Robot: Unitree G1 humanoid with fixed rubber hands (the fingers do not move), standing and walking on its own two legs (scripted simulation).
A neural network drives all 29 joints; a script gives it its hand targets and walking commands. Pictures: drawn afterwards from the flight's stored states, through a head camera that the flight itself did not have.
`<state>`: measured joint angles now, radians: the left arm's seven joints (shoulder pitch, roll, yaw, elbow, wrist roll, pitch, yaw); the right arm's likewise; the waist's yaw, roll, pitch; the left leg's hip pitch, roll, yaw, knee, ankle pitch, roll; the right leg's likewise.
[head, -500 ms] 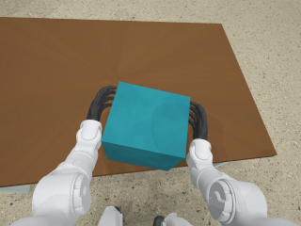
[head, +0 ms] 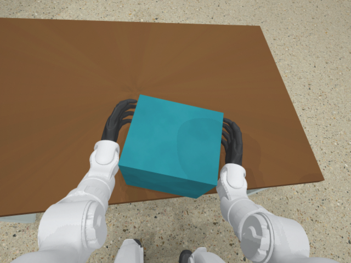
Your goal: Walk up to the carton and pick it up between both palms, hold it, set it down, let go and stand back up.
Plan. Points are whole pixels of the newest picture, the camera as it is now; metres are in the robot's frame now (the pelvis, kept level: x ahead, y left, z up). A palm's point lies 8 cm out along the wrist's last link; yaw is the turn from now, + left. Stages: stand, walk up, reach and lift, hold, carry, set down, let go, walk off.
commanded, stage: reach and lift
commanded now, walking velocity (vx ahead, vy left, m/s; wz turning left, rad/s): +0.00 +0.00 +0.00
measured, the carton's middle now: (170, 151) +0.38 +0.00 -0.07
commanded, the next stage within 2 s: none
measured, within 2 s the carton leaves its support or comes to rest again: leaves its support in 0.66 s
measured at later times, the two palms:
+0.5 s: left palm (112, 134) +0.41 +0.14 -0.03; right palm (232, 156) +0.35 -0.14 -0.03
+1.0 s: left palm (108, 131) +0.40 +0.14 +0.01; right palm (239, 147) +0.36 -0.14 +0.01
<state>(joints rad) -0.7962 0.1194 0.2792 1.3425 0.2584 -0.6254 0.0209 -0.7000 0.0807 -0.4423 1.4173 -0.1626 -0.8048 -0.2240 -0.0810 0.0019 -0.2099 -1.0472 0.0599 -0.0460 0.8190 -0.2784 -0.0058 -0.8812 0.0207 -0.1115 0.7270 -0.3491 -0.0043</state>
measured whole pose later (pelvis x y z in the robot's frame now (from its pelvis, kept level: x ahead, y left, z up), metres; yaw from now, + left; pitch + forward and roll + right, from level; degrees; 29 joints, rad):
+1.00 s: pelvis +0.00 +0.00 +0.01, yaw +0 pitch +25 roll -5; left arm -0.75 0.08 0.22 1.35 0.17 -0.59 0.09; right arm -0.62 0.09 -0.38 1.24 -0.16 -0.62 -0.22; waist -0.07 0.00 -0.27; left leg -0.95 0.07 -0.05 0.79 -0.27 -0.01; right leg -0.77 0.03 -0.11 0.67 -0.33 0.00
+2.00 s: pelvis +0.00 -0.01 +0.05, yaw +4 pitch +2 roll -2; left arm -0.67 0.07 0.19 0.89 0.15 0.04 0.03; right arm -0.58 0.09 -0.20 0.83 -0.05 0.02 -0.24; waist -0.07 -0.01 -0.12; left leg -0.35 0.03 -0.04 0.48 -0.17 -0.01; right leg -0.19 0.01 -0.11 0.40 -0.25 0.00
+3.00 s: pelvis -0.02 -0.02 +0.05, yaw +4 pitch -4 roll -1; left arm -0.68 0.06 0.24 0.49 0.20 0.43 0.01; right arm -0.70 0.07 -0.18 0.71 0.01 0.23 -0.22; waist -0.04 -0.02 -0.04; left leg -0.22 0.03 -0.04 0.41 -0.13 -0.02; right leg -0.08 0.01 -0.11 0.37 -0.23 -0.01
